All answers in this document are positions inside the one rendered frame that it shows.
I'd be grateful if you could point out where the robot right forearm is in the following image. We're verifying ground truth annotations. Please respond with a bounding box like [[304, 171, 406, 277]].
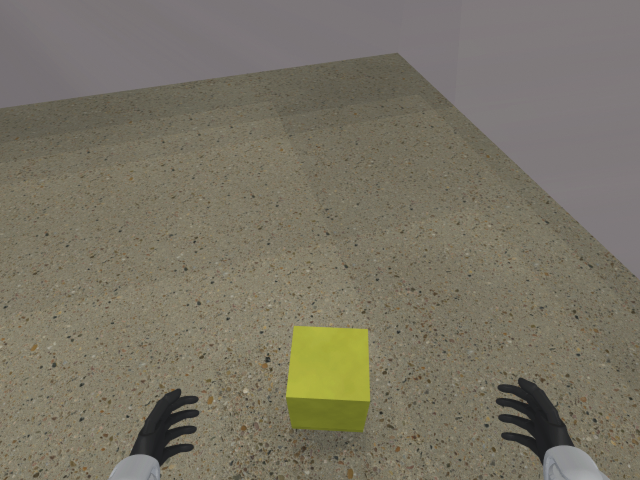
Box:
[[543, 445, 610, 480]]

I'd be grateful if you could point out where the robot left forearm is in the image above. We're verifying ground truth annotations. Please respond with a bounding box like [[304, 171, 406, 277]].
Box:
[[107, 454, 160, 480]]

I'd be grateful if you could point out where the carton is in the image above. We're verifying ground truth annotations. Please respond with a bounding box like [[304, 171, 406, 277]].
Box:
[[286, 326, 370, 432]]

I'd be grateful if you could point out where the robot right hand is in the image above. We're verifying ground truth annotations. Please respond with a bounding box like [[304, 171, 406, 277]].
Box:
[[496, 378, 575, 465]]

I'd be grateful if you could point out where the robot left hand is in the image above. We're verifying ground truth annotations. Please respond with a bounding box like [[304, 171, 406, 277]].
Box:
[[129, 389, 199, 467]]

